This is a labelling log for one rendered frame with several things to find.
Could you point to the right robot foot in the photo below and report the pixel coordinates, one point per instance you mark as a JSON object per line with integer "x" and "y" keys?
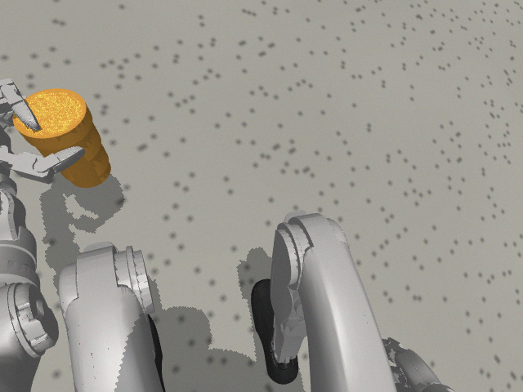
{"x": 263, "y": 316}

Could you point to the left robot foot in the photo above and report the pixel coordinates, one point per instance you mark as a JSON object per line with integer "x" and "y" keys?
{"x": 158, "y": 351}

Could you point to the left robot arm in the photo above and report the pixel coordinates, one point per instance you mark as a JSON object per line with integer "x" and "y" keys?
{"x": 27, "y": 326}

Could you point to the right robot hand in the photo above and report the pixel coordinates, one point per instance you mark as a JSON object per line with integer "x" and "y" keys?
{"x": 412, "y": 374}

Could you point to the cup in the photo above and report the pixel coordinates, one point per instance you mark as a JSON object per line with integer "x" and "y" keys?
{"x": 66, "y": 121}

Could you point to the left robot hand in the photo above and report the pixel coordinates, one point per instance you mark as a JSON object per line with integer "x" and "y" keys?
{"x": 28, "y": 165}

